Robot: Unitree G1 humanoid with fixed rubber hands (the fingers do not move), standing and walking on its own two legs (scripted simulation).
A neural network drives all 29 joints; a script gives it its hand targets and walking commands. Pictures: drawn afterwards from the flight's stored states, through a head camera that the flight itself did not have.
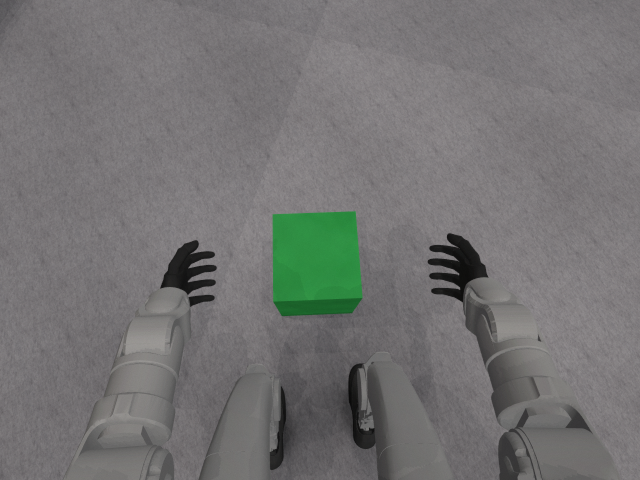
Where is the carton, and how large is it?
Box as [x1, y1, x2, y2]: [273, 211, 362, 315]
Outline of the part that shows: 355,211 273,214 273,301 281,315 352,312 362,297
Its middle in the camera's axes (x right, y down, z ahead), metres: -0.01 +0.07 +1.01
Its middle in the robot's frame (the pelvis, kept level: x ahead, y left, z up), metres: +0.48 +0.00 -0.56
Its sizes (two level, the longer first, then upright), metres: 0.210 0.200 0.250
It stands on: the floor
